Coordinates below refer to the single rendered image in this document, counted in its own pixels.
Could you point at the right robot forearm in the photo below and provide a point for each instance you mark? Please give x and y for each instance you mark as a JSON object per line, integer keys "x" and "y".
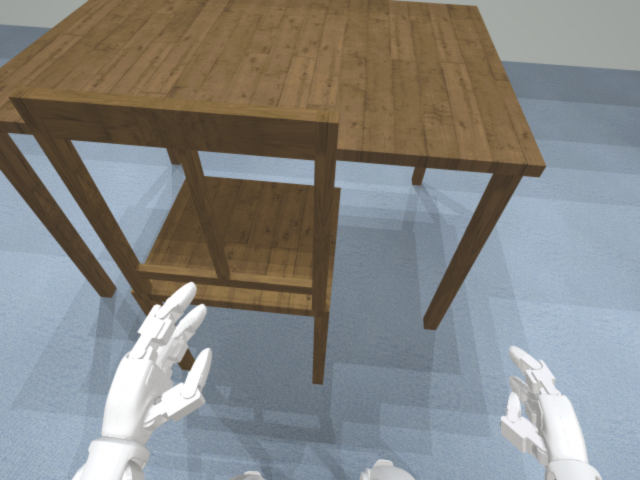
{"x": 568, "y": 469}

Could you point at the robot left hand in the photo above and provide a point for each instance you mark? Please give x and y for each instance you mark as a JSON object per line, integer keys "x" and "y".
{"x": 144, "y": 372}

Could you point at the chair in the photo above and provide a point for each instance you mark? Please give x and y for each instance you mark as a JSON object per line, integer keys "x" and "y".
{"x": 245, "y": 244}

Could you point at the table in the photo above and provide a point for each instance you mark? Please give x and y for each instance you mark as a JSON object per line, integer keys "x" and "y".
{"x": 417, "y": 84}

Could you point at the left robot forearm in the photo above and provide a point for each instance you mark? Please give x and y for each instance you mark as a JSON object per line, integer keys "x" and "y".
{"x": 114, "y": 459}

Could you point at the robot right hand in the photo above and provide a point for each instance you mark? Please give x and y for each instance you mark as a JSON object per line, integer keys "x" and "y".
{"x": 551, "y": 412}

